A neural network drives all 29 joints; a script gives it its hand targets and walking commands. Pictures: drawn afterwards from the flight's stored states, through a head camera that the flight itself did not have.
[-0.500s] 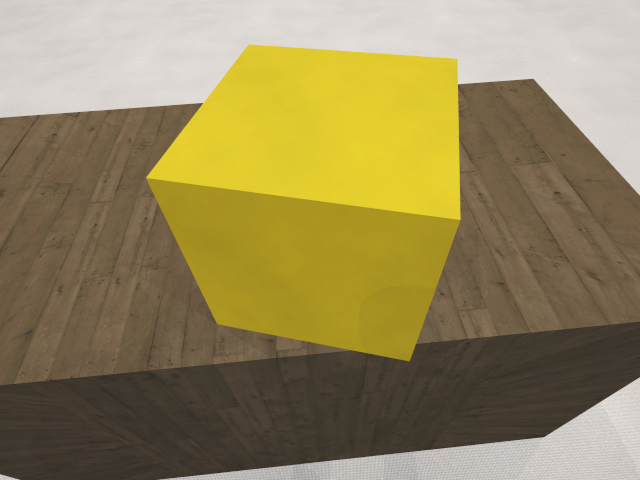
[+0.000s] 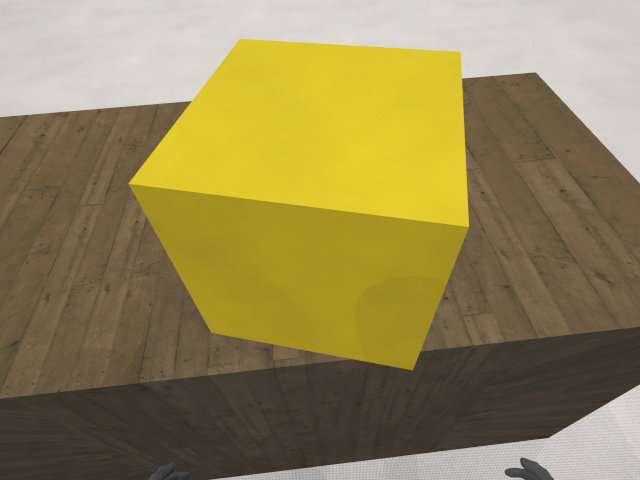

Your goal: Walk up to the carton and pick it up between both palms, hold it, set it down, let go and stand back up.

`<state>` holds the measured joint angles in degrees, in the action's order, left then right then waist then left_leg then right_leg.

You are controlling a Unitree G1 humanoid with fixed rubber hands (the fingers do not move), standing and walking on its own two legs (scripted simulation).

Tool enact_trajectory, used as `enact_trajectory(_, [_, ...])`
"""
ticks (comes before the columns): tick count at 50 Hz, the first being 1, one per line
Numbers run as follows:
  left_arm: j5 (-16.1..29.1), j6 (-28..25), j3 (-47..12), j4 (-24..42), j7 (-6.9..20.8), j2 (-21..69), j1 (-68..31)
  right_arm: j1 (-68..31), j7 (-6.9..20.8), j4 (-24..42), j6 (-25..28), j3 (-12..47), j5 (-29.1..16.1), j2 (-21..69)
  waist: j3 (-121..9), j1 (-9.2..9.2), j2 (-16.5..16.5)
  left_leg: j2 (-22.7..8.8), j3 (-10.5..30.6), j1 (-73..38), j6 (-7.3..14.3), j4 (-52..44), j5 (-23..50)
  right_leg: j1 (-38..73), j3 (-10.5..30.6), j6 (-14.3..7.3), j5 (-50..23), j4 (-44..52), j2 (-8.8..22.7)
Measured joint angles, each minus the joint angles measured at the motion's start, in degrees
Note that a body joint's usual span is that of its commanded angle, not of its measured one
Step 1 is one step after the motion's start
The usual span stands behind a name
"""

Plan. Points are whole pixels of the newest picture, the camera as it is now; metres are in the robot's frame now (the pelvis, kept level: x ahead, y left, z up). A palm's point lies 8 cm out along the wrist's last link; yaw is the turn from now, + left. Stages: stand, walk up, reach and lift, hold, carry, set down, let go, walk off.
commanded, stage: walk up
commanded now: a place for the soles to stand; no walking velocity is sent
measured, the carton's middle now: (325, 203) +0.42 +0.01 +0.11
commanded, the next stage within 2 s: reach and lift in 0.90 s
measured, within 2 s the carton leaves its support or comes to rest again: neither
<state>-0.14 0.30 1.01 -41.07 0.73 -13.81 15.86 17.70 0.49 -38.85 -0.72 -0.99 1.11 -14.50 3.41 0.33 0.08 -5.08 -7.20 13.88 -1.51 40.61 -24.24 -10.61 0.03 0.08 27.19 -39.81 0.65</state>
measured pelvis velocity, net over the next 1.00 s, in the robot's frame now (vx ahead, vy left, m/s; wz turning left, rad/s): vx -0.04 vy -0.01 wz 0.03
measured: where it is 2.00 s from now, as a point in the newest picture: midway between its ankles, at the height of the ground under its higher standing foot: outside the picture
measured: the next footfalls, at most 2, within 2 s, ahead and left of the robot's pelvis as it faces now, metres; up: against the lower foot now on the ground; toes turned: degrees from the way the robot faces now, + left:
none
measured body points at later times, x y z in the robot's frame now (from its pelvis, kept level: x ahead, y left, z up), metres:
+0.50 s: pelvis -0.01 -0.01 +0.01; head +0.00 -0.01 +0.46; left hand +0.09 +0.24 -0.11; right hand +0.06 -0.26 -0.11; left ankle -0.02 +0.12 -0.72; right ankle -0.03 -0.12 -0.72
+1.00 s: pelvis -0.04 -0.01 +0.00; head -0.01 +0.00 +0.45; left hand +0.06 +0.25 -0.13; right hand +0.09 -0.25 -0.12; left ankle -0.02 +0.12 -0.72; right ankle -0.03 -0.12 -0.72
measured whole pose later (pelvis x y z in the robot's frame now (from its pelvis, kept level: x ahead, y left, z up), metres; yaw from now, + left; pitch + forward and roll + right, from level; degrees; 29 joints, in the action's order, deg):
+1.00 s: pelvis -0.04 -0.01 +0.00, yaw +2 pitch -1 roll +0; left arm 0.7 16.3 0.1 -39.8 -0.4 -15.7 10.3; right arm 8.6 1.8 -49.2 4.1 -6.4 5.0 -10.2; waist 4.5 0.2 -1.6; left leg -1.6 0.1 21.0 -1.3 40.8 -18.7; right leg -19.3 -4.1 -0.6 20.0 -40.8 1.3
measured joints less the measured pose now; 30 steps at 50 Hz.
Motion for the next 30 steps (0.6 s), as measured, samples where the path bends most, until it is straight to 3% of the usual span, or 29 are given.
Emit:
enact_trajectory(6, [-0.4,0.7,0.1,-0.1,-0.3,-1.0,0.4,-0.3,0.1,0.7,1.0,0.2,-0.1,0.4,1.2,-0.37,-1.3,0.6,-1.2,-0.4,0.5,-0.3,0.3,-2.8,1.0,0.3,-1.3,-4.8,0.6])
enact_trajectory(8, [-0.7,1.2,0.3,-0.4,-0.5,-1.1,0.6,-0.3,-0.1,1.0,1.0,0.1,0.2,0.5,1.7,0.11,-1.2,0.0,-1.7,-0.7,0.6,0.1,0.0,-4.2,0.8,0.6,2.4,-6.9,0.3])
enact_trajectory(9, [-0.7,1.3,0.4,-0.5,-0.6,-1.1,0.6,-0.3,-0.3,1.0,0.8,0.1,0.3,0.5,1.9,0.31,-1.2,-0.4,-2.0,-0.8,0.4,0.2,0.0,-4.4,0.5,0.6,3.7,-5.7,0.2])
enact_trajectory(10, [-0.7,1.1,0.5,-0.6,-0.6,-0.9,0.6,-0.2,-0.4,0.8,0.5,0.1,0.3,0.4,2.2,0.48,-1.0,-0.7,-2.1,-1.0,0.1,0.4,-0.1,-4.0,0.2,0.4,0.3,-2.7,0.1])
enact_trajectory(11, [-0.7,0.6,0.6,-0.8,-0.4,-0.4,0.3,-0.1,-0.5,0.2,0.2,0.1,0.2,-0.1,2.8,0.79,-0.1,-1.5,-1.5,-1.0,-0.3,1.0,-0.3,-3.3,-0.6,-0.1,-5.1,-1.0,-0.5])
enact_trajectory(13, [-0.6,-0.2,0.3,-0.8,-0.2,0.6,0.0,0.3,-0.5,-1.2,-0.8,0.0,-0.2,-0.7,2.8,1.13,1.5,-1.7,1.2,-0.2,0.0,2.0,-1.0,-2.3,-1.9,-1.0,-5.5,0.3,-1.4])
enact_trajectory(16, [-0.6,-0.5,-0.3,-0.1,-0.3,1.7,0.1,0.8,-1.0,-2.8,-1.8,-0.1,-0.6,-1.1,2.2,0.28,2.4,0.8,5.0,0.7,0.7,2.6,-6.5,-1.7,-2.1,-1.3,-5.3,2.5,-1.6])
enact_trajectory(17, [-0.8,-0.4,-0.5,0.1,-0.5,1.8,0.1,0.7,-1.1,-3.2,-1.6,-0.1,-0.6,-1.1,2.3,0.16,2.5,1.3,5.4,0.5,0.9,1.2,-5.6,-1.6,-2.2,-1.3,-5.6,3.1,-1.6])
enact_trajectory(19, [-0.8,0.1,-0.8,0.1,-0.7,1.5,-0.3,0.5,-1.0,-3.6,-0.5,0.0,-0.5,-0.6,2.6,0.02,2.1,2.1,5.5,-0.5,0.9,-3.6,5.9,-1.7,-2.1,-1.0,-5.9,3.3,-1.2])
enact_trajectory(20, [-0.6,0.4,-0.8,-0.1,-0.6,1.1,-0.6,0.4,-0.9,-3.8,0.1,0.1,-0.4,-0.1,2.7,-0.13,1.1,2.6,5.1,-1.0,0.7,-4.4,7.0,-1.8,-1.8,-0.9,-5.9,3.0,-0.7])
enact_trajectory(30, [-0.2,0.7,-0.5,-2.6,-0.1,0.5,-2.3,0.7,-0.3,-3.5,0.9,0.9,-0.9,1.3,0.6,-0.08,-0.4,3.1,6.7,-1.9,0.4,-7.3,6.1,0.5,-3.5,-0.8,-8.3,7.6,-0.3])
